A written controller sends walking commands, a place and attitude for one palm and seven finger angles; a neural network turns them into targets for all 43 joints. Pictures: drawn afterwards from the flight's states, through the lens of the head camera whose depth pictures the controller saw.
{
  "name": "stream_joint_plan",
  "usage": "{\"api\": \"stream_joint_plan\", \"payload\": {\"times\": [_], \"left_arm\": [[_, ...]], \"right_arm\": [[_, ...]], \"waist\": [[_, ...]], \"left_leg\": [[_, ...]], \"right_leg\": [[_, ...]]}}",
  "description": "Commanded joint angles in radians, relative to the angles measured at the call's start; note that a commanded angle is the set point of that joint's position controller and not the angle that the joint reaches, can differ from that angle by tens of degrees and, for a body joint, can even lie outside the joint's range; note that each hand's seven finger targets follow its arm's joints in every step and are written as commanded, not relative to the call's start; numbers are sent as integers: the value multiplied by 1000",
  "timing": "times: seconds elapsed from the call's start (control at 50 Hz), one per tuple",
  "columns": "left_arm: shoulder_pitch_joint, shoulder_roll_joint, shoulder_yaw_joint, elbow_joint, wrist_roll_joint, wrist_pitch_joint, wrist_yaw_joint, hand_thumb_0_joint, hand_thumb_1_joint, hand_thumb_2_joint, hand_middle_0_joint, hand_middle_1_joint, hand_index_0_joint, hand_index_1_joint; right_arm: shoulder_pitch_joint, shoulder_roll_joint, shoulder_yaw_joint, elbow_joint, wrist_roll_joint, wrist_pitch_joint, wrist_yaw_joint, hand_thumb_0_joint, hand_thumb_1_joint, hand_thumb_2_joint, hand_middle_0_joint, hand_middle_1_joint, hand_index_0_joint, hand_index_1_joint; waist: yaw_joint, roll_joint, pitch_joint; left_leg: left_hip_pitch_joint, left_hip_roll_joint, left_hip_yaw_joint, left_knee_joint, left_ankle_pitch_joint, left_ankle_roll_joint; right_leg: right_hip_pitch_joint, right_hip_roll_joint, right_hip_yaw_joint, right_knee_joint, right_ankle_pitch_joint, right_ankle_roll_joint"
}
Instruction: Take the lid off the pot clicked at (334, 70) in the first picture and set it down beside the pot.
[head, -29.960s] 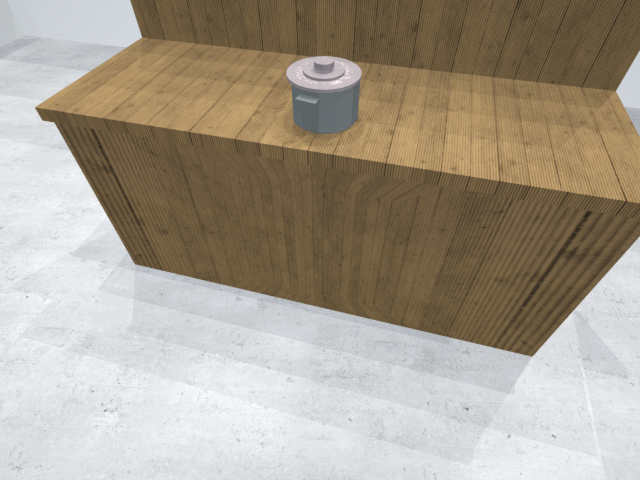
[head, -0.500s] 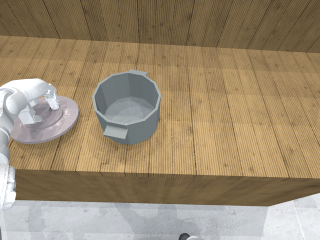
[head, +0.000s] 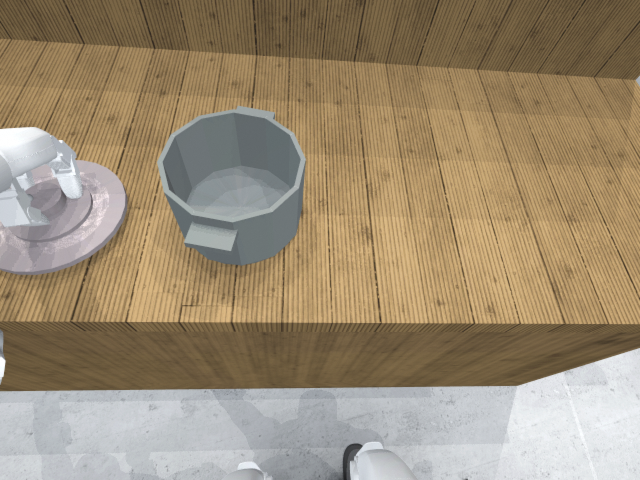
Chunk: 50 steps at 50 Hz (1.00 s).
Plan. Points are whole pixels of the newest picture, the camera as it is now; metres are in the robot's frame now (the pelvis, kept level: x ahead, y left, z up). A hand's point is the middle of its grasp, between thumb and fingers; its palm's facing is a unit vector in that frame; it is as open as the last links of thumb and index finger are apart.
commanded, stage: lower the lid onto the table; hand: left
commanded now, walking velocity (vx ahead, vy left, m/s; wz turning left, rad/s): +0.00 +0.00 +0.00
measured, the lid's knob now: (43, 200) +0.47 +0.33 +0.02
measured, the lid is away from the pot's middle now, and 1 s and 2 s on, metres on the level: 0.24 0.25 0.25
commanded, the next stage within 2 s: open the fingers wide in 0.20 s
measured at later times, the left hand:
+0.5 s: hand (24, 203) +0.45 +0.33 +0.05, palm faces -0.49 -0.07 -0.87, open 7.7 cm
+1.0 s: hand (21, 199) +0.46 +0.34 +0.04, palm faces -0.48 -0.06 -0.87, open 8.8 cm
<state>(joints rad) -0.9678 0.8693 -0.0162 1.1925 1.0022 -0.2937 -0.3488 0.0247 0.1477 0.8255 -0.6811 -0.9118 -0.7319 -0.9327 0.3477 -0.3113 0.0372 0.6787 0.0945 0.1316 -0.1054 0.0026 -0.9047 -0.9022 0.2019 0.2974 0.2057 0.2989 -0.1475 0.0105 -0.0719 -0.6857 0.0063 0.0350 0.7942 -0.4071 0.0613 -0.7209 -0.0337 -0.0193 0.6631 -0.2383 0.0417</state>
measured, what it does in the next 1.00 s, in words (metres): stands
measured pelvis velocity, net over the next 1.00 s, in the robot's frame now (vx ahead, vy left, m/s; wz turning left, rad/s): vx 0.00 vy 0.03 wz -0.01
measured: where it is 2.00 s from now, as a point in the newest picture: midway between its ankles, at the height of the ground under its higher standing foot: outside the picture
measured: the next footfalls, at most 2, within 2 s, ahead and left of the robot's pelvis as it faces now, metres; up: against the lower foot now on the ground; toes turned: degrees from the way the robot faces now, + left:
none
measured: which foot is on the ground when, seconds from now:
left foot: down 0.00-1.00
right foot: down 0.00-1.00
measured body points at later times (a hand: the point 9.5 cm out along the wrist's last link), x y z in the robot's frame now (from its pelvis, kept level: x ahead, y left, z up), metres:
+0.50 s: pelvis -0.01 +0.01 -0.01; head +0.10 +0.04 +0.43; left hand +0.47 +0.33 +0.10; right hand -0.01 -0.27 -0.12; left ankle -0.02 +0.08 -0.71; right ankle +0.04 -0.16 -0.71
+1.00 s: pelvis +0.00 +0.03 -0.01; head +0.10 +0.06 +0.43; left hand +0.48 +0.34 +0.09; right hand +0.01 -0.25 -0.12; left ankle -0.02 +0.08 -0.71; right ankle +0.04 -0.16 -0.71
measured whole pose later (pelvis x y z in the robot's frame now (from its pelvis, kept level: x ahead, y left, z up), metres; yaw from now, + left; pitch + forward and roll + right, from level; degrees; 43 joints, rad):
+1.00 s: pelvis +0.00 +0.03 -0.01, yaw -1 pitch +18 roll -4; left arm -0.95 0.81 -0.04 1.12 1.00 -0.26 -0.31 -0.01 0.22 0.61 -0.58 -1.09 -0.50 -1.00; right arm 0.35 -0.28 0.02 0.65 0.08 0.20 -0.07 0.00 -0.90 -0.90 0.20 0.30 0.21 0.30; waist -0.12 0.02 -0.11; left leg -0.74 -0.01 0.05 0.85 -0.43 0.10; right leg -0.77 -0.05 0.00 0.69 -0.25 0.01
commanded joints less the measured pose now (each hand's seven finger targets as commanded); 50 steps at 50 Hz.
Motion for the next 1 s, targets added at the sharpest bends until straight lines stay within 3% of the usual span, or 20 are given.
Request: {"api": "stream_joint_plan", "payload": {"times": [0.0,0.04,0.1,0.24,0.26,0.28,0.32,0.38,0.44,0.48,0.54,0.58,0.64,0.7,0.78,0.84,0.86,0.88,0.9,0.98], "left_arm": [[-334,269,22,-84,-3,19,14,0,601,1063,-851,-962,-863,-984],[-365,328,59,-118,-2,18,13,0,601,1063,-851,-962,-863,-984],[-368,276,22,-94,-5,26,5,0,601,1063,-851,-962,-863,-984],[-400,322,43,-106,-3,32,0,0,601,1063,-851,-962,-863,-984],[-394,327,50,-109,2,29,1,0,601,1063,-851,-962,-863,-984],[-151,257,79,-57,-20,31,-3,0,601,1063,-851,-962,-863,-984],[-150,300,144,-164,-19,-23,10,0,584,1013,-819,-969,-831,-990],[-290,263,84,-216,-20,-7,19,0,559,939,-772,-979,-783,-999],[-288,337,146,-218,-6,-2,48,0,533,865,-726,-987,-736,-1005],[-249,239,77,-150,-14,14,53,0,516,816,-697,-990,-705,-1007],[-291,251,73,-177,7,21,62,0,489,743,-653,-993,-661,-1008],[-291,199,35,-161,7,30,66,0,449,743,-626,-993,-633,-1007],[-308,268,89,-201,12,24,69,0,401,716,-585,-991,-591,-1003],[-267,189,35,-129,-7,35,63,0,355,687,-545,-988,-551,-999],[-305,142,9,-173,-2,39,57,0,291,650,-493,-981,-498,-989],[-304,239,86,-218,4,28,66,0,247,616,-453,-977,-457,-984],[-306,203,63,-227,2,32,68,0,233,603,-440,-976,-443,-982],[-262,133,15,-149,-7,40,66,0,217,592,-427,-975,-430,-980],[-280,120,0,-160,-16,42,61,0,202,583,-414,-972,-417,-977],[-314,175,35,-189,-7,46,62,0,137,549,-364,-961,-366,-964]], "right_arm": [[143,-191,-58,-62,0,-6,-14,0,-900,-900,200,300,200,300],[157,-195,-59,-60,-1,-3,-15,0,-900,-900,200,300,200,300],[154,-189,-58,-66,2,0,-18,0,-900,-900,200,300,200,300],[165,-191,-55,-70,3,2,-18,0,-900,-900,200,300,200,300],[165,-188,-53,-71,4,5,-17,0,-900,-900,200,300,200,300],[146,-164,-64,-109,8,4,1,0,-900,-900,200,300,200,300],[130,-179,-76,-93,-16,29,2,0,-900,-900,200,300,200,300],[129,-178,-80,-80,-21,45,2,0,-900,-900,200,300,200,300],[149,-179,-82,-80,-20,47,1,0,-900,-900,200,300,200,300],[130,-175,-77,-87,-13,44,3,0,-900,-900,200,300,200,300],[143,-176,-80,-80,-17,45,9,0,-900,-900,200,300,200,300],[134,-173,-77,-81,-14,44,10,0,-900,-900,200,300,200,300],[146,-177,-80,-80,-20,44,11,0,-900,-900,200,300,200,300],[127,-176,-74,-90,-13,43,10,0,-900,-900,200,300,200,300],[139,-170,-85,-78,-16,50,19,0,-900,-900,200,300,200,300],[146,-172,-87,-82,-26,55,18,0,-900,-900,200,300,200,300],[143,-164,-89,-82,-27,57,17,0,-900,-900,200,300,200,300],[135,-160,-84,-85,-20,53,18,0,-900,-900,200,300,200,300],[129,-170,-83,-78,-19,54,21,0,-900,-900,200,300,200,300],[143,-170,-86,-75,-19,57,22,0,-900,-900,200,300,200,300]], "waist": [[-9,87,-349],[-7,79,-389],[-18,78,-371],[-19,87,-378],[-12,108,-377],[54,110,-377],[49,77,-389],[10,79,-348],[23,103,-386],[12,63,-328],[13,84,-361],[8,84,-342],[19,92,-406],[6,49,-340],[7,102,-345],[22,104,-427],[18,102,-443],[5,72,-371],[2,51,-338],[11,95,-369]], "left_leg": [[220,-22,-32,-72,356,-1],[217,-21,-31,-63,358,3],[204,-20,-33,-62,325,2],[176,-21,-30,-58,277,8],[182,-20,-35,-56,287,4],[200,-28,-38,-64,347,-11],[215,-13,-39,-51,422,-15],[185,-12,-36,-72,317,-2],[239,-11,-52,-83,362,-8],[204,-12,-45,-80,328,-8],[236,-11,-54,-82,340,-14],[234,-9,-55,-78,349,-16],[266,-10,-56,-68,415,-17],[223,-9,-54,-69,381,-18],[304,5,-79,-70,455,-37],[323,-1,-73,-58,531,-37],[331,-2,-73,-55,538,-36],[291,-3,-63,-55,496,-33],[268,2,-68,-65,449,-31],[293,-3,-70,-73,445,-31]], "right_leg": [[97,72,-54,-26,117,-79],[121,73,-49,-19,127,-76],[91,73,-54,-16,105,-76],[93,77,-48,-10,68,-75],[85,76,-52,-7,67,-79],[112,74,-67,3,84,-92],[83,81,-59,-1,108,-96],[72,76,-48,-28,67,-87],[70,77,-53,-19,64,-92],[44,77,-55,-26,51,-87],[35,78,-51,-24,41,-90],[18,78,-54,-22,46,-90],[57,77,-45,-17,90,-90],[32,77,-54,-16,81,-86],[-30,79,-65,-14,52,-90],[37,79,-50,-9,120,-90],[47,77,-50,-12,133,-89],[19,79,-56,-16,111,-86],[8,78,-59,-19,89,-86],[16,78,-54,-21,76,-91]]}}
